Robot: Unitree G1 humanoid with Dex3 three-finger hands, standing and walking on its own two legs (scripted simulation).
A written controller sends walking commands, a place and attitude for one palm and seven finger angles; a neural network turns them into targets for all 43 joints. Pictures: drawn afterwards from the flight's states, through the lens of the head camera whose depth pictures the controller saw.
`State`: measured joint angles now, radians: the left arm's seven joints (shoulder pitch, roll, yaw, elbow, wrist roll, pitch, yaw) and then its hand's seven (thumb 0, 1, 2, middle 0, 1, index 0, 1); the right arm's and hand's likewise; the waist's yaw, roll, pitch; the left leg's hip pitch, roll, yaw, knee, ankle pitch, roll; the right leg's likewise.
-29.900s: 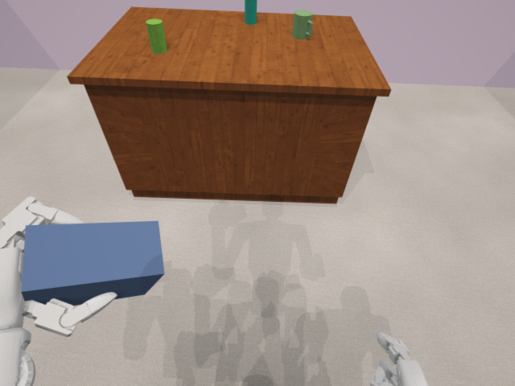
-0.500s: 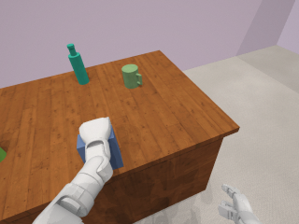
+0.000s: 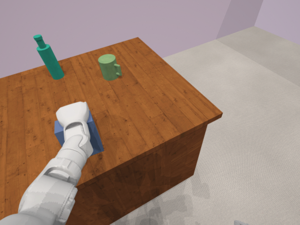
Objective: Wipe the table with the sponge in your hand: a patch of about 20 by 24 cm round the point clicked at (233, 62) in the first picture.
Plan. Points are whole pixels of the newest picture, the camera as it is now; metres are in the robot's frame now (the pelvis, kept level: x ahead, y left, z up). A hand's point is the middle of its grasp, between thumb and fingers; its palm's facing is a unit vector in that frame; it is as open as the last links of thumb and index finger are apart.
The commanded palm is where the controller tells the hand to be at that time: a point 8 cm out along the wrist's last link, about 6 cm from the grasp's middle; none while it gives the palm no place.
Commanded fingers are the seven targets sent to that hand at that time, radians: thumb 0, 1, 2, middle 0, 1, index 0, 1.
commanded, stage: wipe forward along the third lane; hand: left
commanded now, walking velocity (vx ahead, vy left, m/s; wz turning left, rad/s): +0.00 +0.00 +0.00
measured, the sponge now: (82, 141) +0.38 +0.24 -0.01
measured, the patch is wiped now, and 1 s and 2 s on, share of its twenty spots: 0.85 1.00 1.00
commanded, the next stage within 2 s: wipe back along the third lane in 0.82 s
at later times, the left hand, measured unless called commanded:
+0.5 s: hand (74, 117) +0.43 +0.26 +0.05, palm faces -0.10 -0.01 -1.00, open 10.7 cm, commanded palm +0.43 +0.26 +0.08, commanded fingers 0.00 0.10 1.30 -1.20 -1.60 -1.20 -1.60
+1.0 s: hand (70, 105) +0.49 +0.29 +0.05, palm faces -0.12 +0.00 -0.99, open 10.7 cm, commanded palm +0.46 +0.28 +0.09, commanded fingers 0.00 0.10 1.30 -1.20 -1.60 -1.20 -1.60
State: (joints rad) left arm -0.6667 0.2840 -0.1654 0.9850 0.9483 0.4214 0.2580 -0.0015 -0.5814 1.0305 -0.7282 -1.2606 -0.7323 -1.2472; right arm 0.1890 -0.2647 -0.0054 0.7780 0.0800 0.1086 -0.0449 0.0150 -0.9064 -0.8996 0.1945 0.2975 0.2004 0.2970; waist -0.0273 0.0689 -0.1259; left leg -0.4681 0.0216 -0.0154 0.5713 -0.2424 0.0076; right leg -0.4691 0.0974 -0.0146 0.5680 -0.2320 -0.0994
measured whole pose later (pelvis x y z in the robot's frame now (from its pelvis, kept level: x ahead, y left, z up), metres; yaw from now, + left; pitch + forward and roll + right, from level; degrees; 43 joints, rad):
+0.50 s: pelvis -0.01 +0.00 -0.01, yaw +0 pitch +12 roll +0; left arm -0.84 0.38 -0.10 1.17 0.97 0.38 0.29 0.01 -0.58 1.03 -0.72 -1.27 -0.72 -1.26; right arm 0.19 -0.26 0.01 0.76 0.08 0.07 -0.03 0.01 -0.91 -0.90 0.20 0.30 0.20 0.30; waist -0.08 0.05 -0.13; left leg -0.59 0.03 -0.03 0.63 -0.25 0.01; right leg -0.58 0.10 -0.03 0.60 -0.23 -0.09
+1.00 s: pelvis +0.01 +0.04 -0.01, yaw -1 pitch +17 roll -2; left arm -0.99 0.45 -0.07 1.28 1.02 0.37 0.26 0.01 -0.58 1.03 -0.72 -1.27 -0.73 -1.26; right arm 0.28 -0.26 0.00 0.77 0.06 0.05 -0.01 0.01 -0.91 -0.90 0.20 0.30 0.20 0.30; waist -0.13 0.05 -0.15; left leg -0.68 0.02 -0.01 0.67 -0.28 0.01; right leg -0.65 0.09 0.00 0.60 -0.24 -0.05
